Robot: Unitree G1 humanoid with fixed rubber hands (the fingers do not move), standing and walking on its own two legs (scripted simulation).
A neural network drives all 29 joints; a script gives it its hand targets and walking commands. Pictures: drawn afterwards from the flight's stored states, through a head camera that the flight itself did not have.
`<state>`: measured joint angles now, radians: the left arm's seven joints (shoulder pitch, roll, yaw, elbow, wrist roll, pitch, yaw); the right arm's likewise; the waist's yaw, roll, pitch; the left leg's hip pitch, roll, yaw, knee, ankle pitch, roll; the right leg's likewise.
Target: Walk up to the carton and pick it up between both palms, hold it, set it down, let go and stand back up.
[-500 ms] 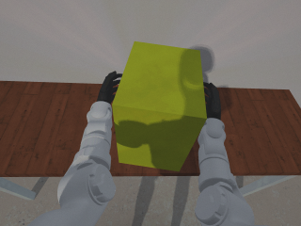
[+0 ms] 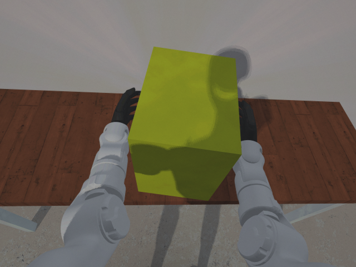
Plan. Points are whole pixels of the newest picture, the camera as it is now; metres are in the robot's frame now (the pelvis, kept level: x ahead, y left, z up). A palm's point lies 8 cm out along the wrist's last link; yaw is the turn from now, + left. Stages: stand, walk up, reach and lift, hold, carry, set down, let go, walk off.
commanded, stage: set down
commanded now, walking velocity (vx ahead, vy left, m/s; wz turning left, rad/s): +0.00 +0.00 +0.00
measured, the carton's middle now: (183, 130) +0.44 -0.02 +0.00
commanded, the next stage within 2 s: none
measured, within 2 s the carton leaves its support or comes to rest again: neither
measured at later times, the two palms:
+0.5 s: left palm (101, 112) +0.48 +0.18 +0.03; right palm (247, 127) +0.42 -0.18 +0.03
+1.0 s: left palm (100, 84) +0.47 +0.16 +0.13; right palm (279, 106) +0.41 -0.21 +0.13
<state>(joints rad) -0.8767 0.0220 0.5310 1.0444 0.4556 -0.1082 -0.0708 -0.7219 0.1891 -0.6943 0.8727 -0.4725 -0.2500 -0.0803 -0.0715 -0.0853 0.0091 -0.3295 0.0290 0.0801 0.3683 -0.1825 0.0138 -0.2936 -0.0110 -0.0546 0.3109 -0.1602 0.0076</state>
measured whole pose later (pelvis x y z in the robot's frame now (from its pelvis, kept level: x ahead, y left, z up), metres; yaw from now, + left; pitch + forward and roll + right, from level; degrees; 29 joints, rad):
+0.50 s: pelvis +0.01 +0.01 -0.02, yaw -1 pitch +24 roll -4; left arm -1.05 0.29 0.05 1.54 -0.08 -0.35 0.02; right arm -0.90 -0.10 -0.18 1.38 0.13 -0.43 -0.18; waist -0.09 0.01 -0.27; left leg -0.77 0.06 0.02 0.65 -0.29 -0.02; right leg -0.68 0.02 -0.06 0.47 -0.22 0.01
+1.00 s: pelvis -0.03 +0.01 -0.02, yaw -2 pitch +20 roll -2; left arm -1.21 0.36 -0.17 1.48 -0.34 -0.16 -0.01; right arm -1.04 -0.21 -0.03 1.20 0.31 -0.09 -0.15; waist -0.11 0.00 -0.28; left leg -0.72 0.04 0.02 0.60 -0.23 0.01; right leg -0.68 0.01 -0.03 0.51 -0.18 0.01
